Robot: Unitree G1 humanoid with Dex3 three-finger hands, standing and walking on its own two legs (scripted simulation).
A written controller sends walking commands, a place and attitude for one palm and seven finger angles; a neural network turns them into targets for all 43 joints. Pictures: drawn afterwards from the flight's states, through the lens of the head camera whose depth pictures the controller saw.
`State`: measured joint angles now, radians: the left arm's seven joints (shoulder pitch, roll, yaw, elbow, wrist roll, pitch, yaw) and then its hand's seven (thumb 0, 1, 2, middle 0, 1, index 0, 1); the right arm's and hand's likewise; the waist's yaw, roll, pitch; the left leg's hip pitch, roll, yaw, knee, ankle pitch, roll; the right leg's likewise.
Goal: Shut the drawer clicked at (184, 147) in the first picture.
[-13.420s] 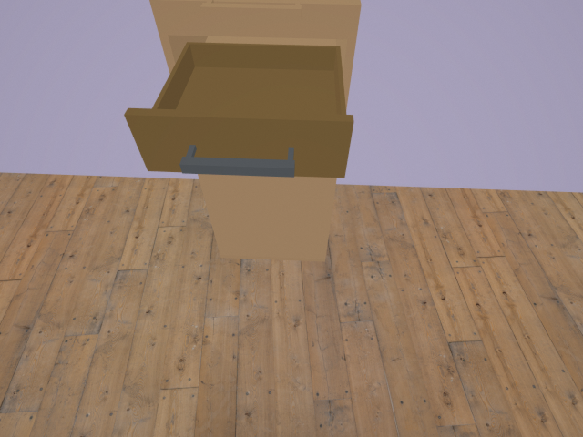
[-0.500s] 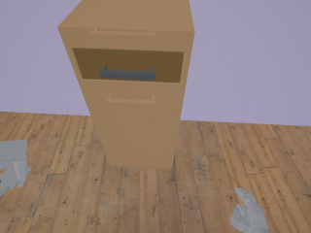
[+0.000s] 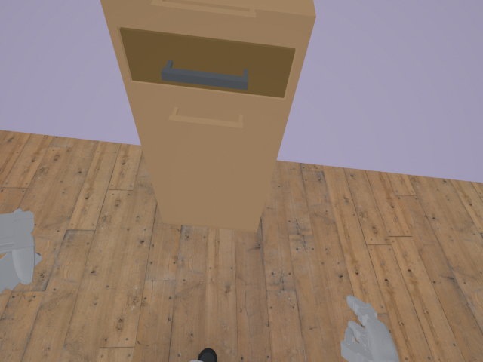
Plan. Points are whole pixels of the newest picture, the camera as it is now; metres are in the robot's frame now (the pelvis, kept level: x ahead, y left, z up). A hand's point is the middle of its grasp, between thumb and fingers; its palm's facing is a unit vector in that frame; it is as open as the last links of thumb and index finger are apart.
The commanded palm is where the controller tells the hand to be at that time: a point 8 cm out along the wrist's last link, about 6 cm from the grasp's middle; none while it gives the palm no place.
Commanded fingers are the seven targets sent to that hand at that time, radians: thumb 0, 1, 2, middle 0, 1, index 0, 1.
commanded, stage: step back with the hand held close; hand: left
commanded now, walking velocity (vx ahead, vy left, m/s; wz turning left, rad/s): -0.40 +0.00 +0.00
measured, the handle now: (206, 73) +0.69 +0.15 +0.06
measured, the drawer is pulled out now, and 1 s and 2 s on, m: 0.00 0.00 0.00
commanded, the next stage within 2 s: stop stepping back and stand still in 0.12 s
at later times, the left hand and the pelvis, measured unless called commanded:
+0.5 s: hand out of the picture +0.03 +0.21 +0.14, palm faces +0.42 -0.84 -0.35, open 3.2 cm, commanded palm -0.03 +0.25 +0.18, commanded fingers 0.00 0.90 0.90 -1.40 -1.60 -1.40 -1.60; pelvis -0.15 -0.03 +0.00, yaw +1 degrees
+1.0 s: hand out of the picture -0.04 +0.24 +0.16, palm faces +0.44 -0.82 -0.37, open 3.2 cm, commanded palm -0.11 +0.29 +0.18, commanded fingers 0.00 0.90 0.90 -1.40 -1.60 -1.40 -1.60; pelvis -0.22 +0.00 -0.01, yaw +4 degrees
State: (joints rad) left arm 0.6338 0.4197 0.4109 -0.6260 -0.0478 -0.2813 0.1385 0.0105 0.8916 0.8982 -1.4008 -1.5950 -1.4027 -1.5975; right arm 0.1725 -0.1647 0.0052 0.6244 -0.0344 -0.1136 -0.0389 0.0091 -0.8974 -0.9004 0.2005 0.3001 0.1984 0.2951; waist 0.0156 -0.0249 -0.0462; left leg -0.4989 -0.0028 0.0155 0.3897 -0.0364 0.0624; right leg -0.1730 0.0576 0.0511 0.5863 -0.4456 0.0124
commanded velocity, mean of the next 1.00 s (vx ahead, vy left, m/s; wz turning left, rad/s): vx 0.11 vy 0.01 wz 0.01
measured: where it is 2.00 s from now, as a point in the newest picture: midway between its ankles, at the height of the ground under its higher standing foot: outside the picture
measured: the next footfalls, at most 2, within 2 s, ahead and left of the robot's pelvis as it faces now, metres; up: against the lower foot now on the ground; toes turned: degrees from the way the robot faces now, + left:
right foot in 0.12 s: -0.14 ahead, -0.12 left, +0.00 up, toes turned +1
left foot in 0.38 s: -0.08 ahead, +0.06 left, +0.00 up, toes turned +3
